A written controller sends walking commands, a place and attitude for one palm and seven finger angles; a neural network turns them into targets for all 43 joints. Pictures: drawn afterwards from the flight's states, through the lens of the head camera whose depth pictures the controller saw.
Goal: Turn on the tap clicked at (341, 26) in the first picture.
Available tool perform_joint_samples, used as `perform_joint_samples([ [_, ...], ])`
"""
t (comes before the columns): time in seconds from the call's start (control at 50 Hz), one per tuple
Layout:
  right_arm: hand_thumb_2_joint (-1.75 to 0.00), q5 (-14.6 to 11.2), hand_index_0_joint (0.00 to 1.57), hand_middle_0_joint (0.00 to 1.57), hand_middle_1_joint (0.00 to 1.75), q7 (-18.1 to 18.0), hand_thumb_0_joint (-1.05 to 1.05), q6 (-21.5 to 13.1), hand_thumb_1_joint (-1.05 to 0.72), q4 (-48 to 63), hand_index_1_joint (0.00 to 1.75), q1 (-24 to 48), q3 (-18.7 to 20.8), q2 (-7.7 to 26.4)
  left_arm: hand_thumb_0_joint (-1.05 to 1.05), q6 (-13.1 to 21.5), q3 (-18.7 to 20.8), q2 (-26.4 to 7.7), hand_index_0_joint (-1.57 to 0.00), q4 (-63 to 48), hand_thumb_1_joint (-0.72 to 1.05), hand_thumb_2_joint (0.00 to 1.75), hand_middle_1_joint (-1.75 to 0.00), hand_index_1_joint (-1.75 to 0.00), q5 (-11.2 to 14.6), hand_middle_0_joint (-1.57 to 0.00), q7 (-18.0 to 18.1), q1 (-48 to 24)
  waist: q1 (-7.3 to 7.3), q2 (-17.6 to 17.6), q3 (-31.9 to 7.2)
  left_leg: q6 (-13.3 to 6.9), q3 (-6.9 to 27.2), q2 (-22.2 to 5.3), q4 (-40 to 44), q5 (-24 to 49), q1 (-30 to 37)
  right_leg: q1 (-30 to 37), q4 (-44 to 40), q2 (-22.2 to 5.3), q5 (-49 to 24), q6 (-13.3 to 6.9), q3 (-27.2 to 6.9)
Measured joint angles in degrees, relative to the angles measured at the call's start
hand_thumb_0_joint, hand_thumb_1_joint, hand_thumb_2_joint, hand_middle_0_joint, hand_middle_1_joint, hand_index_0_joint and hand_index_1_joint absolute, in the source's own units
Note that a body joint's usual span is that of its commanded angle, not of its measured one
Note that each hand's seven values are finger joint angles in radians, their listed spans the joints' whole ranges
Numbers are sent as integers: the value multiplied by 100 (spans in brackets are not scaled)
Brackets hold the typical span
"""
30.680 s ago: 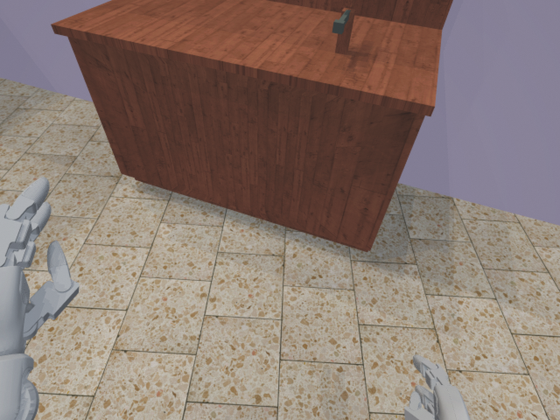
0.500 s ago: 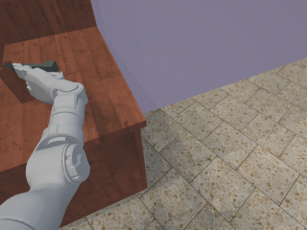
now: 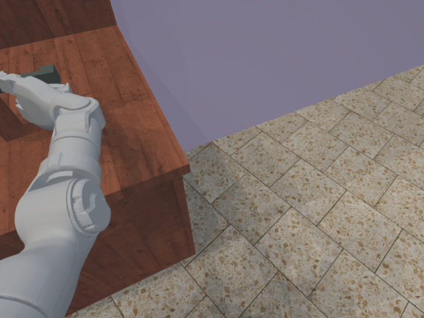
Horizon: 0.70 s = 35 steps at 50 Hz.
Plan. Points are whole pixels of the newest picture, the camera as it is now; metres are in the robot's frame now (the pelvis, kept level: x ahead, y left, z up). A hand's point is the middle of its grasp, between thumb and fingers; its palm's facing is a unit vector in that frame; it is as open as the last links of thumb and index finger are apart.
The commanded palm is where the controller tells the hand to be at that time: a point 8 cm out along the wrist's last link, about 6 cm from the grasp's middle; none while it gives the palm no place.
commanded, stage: lift the hand up off the lever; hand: left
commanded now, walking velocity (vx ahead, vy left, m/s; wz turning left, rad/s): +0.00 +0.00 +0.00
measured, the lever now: (50, 75) +0.56 +0.26 +0.17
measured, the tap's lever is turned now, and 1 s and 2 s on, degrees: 86 86 86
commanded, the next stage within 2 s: none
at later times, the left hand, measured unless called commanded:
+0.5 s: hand (51, 86) +0.51 +0.24 +0.18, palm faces +0.82 -0.56 -0.11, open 7.8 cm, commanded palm +0.46 +0.26 +0.18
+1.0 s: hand (47, 83) +0.51 +0.24 +0.19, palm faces +0.80 -0.58 -0.13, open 7.8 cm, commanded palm +0.45 +0.26 +0.20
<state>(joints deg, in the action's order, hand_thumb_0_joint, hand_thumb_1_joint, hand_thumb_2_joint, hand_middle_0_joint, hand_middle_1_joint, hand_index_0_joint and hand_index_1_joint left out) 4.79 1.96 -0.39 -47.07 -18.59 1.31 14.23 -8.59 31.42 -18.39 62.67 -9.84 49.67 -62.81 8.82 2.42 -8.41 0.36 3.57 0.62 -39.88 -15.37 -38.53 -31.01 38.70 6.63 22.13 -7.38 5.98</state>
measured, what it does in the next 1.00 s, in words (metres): stands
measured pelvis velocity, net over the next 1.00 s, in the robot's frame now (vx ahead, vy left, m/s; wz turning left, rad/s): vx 0.01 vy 0.03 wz -0.02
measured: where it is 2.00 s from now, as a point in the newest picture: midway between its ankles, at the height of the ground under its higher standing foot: outside the picture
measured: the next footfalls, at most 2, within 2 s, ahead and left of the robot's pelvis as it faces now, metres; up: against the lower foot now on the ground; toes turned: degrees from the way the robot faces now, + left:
none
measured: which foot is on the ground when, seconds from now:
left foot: down 0.00-1.00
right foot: down 0.00-1.00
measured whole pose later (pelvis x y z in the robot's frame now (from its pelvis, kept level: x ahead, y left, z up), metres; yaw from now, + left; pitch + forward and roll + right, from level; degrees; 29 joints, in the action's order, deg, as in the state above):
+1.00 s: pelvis +0.01 +0.03 +0.01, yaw -1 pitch +10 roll +0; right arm 4.2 1.6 -1.2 -48.0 -16.2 1.8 13.5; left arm -16.1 29.3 -12.9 52.1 -7.0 48.4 -58.6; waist 5.9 2.2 -7.9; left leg -0.9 1.9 1.8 -35.7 -15.0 -30.9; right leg -22.9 33.1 5.3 20.8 -5.5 4.0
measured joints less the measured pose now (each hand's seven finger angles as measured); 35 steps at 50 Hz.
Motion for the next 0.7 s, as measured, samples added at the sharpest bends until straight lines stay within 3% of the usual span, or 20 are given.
perform_joint_samples([
  [0.16, -90, -32, 20, 20, 29, 30, 0, 5, -90, 57, 30, -207, 1, 55, 1, 39, 119, -328, -10, 91, 89, 90, -15, -12, 35, -15, -268, -35, 64, -1, -18, -23, -28, -49, 18, -28, -42, -33, -71, 48, -22, 1, -39],
  [0.46, -90, -107, 20, 20, 29, 23, 0, 41, -90, 60, 30, -229, 52, 60, 2, -74, 185, -20, -15, -755, 89, 91, -15, -14, 272, -15, -432, 657, -74, 15, 12, 3, -95, -43, 285, -54, 523, 554, -418, 41, -58, 31, -144],
  [0.7, -90, -126, 20, 20, 29, -39, 0, -36, -90, 52, 30, 162, 45, 39, 2, -385, -153, 328, -15, -1080, 90, 90, -15, -15, 379, -15, -417, 689, -265, -18, 45, -8, -79, 63, 442, -3, 770, 821, -572, -62, -85, 100, -128],
])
